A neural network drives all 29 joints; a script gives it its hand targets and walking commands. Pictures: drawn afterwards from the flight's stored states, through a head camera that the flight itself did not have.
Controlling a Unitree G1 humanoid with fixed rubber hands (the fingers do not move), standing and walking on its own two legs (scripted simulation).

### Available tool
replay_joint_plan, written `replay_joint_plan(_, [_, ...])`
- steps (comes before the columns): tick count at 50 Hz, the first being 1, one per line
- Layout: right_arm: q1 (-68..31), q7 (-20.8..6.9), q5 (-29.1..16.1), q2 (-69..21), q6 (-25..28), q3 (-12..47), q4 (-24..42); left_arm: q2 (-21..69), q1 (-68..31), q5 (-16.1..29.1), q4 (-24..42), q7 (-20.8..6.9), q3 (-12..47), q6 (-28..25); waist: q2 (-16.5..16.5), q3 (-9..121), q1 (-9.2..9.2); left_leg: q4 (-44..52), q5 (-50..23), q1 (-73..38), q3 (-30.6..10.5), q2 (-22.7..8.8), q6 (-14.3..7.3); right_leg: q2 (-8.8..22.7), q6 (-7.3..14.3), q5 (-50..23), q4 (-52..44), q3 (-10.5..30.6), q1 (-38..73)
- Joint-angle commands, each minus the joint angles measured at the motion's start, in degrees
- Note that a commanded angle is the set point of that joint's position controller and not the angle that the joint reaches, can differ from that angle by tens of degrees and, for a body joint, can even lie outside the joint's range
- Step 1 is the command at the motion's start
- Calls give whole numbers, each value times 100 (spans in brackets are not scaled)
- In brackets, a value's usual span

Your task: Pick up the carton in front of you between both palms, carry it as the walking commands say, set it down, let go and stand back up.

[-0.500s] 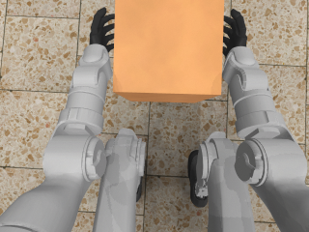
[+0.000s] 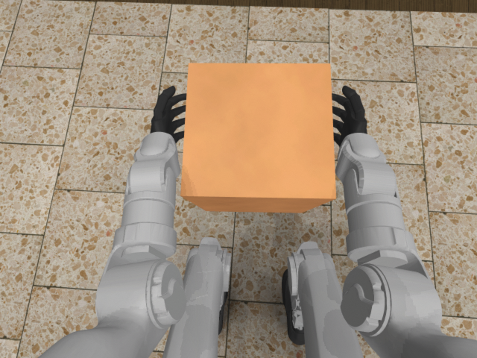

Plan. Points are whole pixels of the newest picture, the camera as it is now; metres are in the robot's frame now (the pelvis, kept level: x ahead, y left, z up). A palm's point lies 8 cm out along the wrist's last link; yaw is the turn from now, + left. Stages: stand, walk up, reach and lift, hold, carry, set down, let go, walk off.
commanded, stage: reach and lift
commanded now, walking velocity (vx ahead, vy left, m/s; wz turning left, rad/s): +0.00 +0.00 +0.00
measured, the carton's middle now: (255, 152) +0.46 +0.02 -0.12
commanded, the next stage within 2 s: none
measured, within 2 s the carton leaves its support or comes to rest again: neither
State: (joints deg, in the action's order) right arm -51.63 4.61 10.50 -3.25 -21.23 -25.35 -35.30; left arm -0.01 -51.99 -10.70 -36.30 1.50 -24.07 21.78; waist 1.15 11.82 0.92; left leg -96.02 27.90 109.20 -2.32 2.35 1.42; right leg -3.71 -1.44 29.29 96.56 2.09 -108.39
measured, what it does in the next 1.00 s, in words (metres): rises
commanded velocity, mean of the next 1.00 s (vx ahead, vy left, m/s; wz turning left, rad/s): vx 0.00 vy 0.00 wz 0.00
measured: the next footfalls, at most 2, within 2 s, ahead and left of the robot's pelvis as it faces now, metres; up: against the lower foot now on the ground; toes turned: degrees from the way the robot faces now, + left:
none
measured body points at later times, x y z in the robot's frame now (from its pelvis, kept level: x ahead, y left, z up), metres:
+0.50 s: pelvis +0.05 +0.00 +0.14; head +0.17 +0.01 +0.58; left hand +0.43 +0.16 +0.11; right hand +0.43 -0.14 +0.11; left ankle +0.10 +0.12 -0.49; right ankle +0.10 -0.12 -0.49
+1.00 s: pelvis +0.08 +0.00 +0.25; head +0.07 +0.00 +0.70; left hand +0.39 +0.16 +0.25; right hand +0.39 -0.15 +0.26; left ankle +0.10 +0.12 -0.49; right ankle +0.10 -0.12 -0.49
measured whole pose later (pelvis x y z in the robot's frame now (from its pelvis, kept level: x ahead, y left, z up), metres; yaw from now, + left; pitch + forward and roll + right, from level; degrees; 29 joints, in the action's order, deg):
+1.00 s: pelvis +0.08 +0.00 +0.25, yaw +1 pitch +2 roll +0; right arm -15.8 1.2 12.9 -8.9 -29.8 -16.2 -23.3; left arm 8.9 -15.6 -13.0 -22.7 0.9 -16.1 30.3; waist 0.3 4.8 0.3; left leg -32.2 14.8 19.1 -3.1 1.3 0.2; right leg -1.6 0.0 15.8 32.5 3.6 -18.3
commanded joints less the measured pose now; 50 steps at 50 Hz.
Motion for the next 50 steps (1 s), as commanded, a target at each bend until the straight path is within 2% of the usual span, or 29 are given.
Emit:
replay_joint_plan(1, [-3563, -1471, -1018, -6279, 43, 3528, -99, 6286, -3395, 1015, -46, -1446, 3372, -26, -88, 5567, 92, 1217, -1269, -3804, 483, 705, -30, -689, -23, -1168, -1310, -416, 3268])
replay_joint_plan(17, [-1883, -1511, -744, -6376, 162, 3489, -235, 6564, -1817, 800, -58, -1343, 3441, -155, -143, 3990, 13, 2954, -1316, -5643, 131, 649, -76, -606, 92, -1165, -3047, -83, 4847])
replay_joint_plan(32, [-353, -1588, -631, -6426, 127, 3874, 121, 6616, -297, 684, 320, -1348, 3764, -130, -113, 2733, -2, 4792, -2156, -7805, -182, 472, -170, -390, 172, -2068, -4903, 263, 7214])
replay_joint_plan(43, [579, -1680, -713, -6352, -441, 4199, 682, 6596, 609, 770, 869, -1425, 4073, 424, -105, 1524, -39, 6186, -2849, -9438, -244, 330, -168, -220, 173, -2844, -6330, 334, 8968])
replay_joint_plan(50, [813, -1757, -754, -6205, -1011, 4252, 1137, 6433, 819, 786, 1358, -1464, 4169, 984, -101, 533, -70, 6976, -2600, -10157, -250, 257, -153, -112, 173, -2608, -7120, 329, 9693])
